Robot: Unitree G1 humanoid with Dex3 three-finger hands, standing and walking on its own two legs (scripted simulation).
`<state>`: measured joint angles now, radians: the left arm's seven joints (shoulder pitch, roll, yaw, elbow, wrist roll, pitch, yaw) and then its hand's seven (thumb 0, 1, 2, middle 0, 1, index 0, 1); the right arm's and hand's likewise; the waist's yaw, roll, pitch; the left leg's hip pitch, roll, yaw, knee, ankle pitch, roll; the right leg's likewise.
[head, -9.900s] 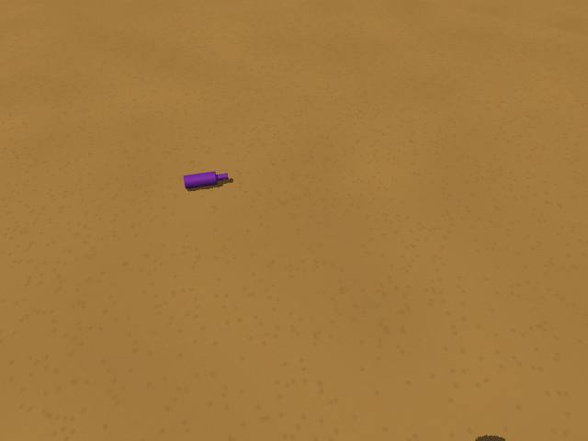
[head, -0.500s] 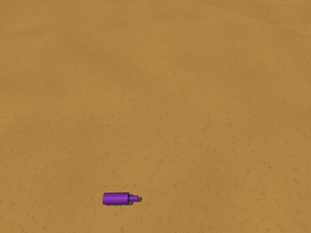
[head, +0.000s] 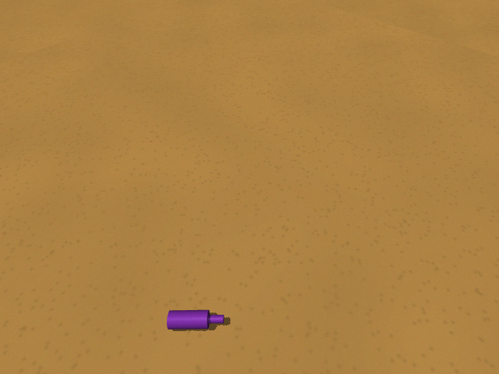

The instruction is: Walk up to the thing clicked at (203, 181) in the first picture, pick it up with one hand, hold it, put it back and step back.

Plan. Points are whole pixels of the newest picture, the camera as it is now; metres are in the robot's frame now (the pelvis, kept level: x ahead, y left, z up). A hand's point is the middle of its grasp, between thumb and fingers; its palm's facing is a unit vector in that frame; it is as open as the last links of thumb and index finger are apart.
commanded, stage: stand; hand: left
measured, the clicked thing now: (196, 319) +0.42 +0.24 -0.75
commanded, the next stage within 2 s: none
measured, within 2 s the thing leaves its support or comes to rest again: neither
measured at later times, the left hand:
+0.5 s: hand out of the picture +0.08 +0.24 -0.15, palm faces -0.03 -0.94 -0.35, open 7.4 cm
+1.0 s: hand out of the picture +0.08 +0.24 -0.15, palm faces -0.03 -0.94 -0.35, open 7.4 cm
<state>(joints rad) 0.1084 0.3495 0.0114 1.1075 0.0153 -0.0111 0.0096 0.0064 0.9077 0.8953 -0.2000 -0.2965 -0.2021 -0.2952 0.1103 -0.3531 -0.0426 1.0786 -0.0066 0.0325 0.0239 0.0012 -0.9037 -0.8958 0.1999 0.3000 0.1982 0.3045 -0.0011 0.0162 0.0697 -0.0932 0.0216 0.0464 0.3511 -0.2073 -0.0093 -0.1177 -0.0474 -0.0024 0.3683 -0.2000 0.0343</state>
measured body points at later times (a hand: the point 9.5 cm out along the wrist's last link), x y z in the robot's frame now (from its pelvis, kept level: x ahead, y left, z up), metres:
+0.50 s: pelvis +0.00 -0.01 +0.00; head +0.01 -0.02 +0.45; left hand +0.08 +0.29 -0.13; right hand +0.07 -0.32 -0.13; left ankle -0.01 +0.12 -0.75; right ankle +0.00 -0.14 -0.75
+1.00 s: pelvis +0.00 -0.02 +0.00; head +0.01 -0.02 +0.45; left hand +0.08 +0.28 -0.13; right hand +0.07 -0.32 -0.13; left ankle -0.01 +0.12 -0.75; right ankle +0.00 -0.14 -0.75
